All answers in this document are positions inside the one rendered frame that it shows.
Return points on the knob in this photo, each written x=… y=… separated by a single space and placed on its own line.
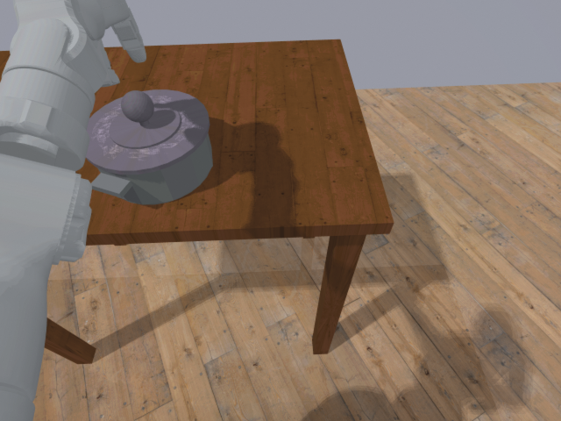
x=137 y=106

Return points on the lid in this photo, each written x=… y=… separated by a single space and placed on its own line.
x=178 y=126

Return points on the table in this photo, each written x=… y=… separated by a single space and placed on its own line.
x=291 y=158

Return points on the pot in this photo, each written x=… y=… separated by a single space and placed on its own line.
x=161 y=186

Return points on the robot left forearm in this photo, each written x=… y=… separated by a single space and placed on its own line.
x=48 y=85

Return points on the robot left hand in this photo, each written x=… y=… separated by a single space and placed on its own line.
x=117 y=14

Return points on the left robot upper arm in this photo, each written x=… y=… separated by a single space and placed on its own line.
x=44 y=218

